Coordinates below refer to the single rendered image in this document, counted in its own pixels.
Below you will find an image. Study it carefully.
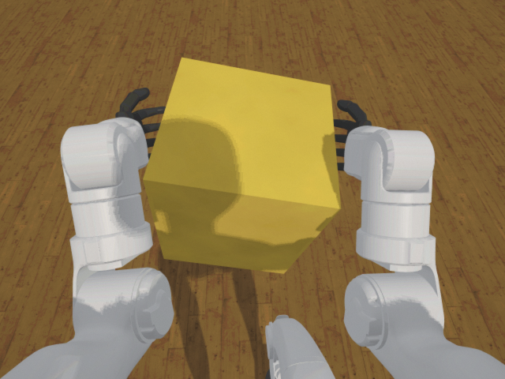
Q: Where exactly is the robot right upper arm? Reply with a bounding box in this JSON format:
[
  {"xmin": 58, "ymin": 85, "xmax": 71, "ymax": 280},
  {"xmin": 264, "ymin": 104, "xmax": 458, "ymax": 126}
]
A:
[{"xmin": 344, "ymin": 272, "xmax": 505, "ymax": 379}]

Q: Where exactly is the robot right hand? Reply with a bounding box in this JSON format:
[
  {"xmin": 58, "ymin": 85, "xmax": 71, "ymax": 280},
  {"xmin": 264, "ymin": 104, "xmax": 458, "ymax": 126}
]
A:
[{"xmin": 333, "ymin": 99, "xmax": 372, "ymax": 171}]

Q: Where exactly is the robot left upper arm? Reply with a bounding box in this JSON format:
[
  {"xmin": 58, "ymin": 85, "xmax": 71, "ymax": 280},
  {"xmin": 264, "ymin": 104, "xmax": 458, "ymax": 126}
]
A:
[{"xmin": 0, "ymin": 268, "xmax": 174, "ymax": 379}]

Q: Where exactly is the right robot thigh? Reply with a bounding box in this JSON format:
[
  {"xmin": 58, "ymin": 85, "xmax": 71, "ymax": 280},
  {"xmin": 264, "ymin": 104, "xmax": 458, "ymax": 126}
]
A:
[{"xmin": 265, "ymin": 318, "xmax": 335, "ymax": 379}]

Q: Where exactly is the robot left hand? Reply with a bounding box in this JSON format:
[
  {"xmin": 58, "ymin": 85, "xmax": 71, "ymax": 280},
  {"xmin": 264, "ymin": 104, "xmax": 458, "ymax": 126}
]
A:
[{"xmin": 115, "ymin": 88, "xmax": 166, "ymax": 159}]

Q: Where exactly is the left robot forearm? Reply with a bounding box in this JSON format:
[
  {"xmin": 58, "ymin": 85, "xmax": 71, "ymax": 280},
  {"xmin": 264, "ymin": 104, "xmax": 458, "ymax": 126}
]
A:
[{"xmin": 61, "ymin": 117, "xmax": 153, "ymax": 331}]

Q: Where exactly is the carton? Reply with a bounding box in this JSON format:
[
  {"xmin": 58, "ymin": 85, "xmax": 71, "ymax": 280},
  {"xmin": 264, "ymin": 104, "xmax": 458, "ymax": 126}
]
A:
[{"xmin": 143, "ymin": 58, "xmax": 341, "ymax": 274}]

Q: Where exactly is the robot right shin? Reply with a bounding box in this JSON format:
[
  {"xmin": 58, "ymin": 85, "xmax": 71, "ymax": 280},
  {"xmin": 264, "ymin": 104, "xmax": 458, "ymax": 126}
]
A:
[{"xmin": 269, "ymin": 315, "xmax": 289, "ymax": 379}]

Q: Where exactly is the right robot forearm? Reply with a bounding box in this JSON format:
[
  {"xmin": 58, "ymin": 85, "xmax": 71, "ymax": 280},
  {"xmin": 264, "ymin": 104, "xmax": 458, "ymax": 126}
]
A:
[{"xmin": 344, "ymin": 126, "xmax": 444, "ymax": 327}]

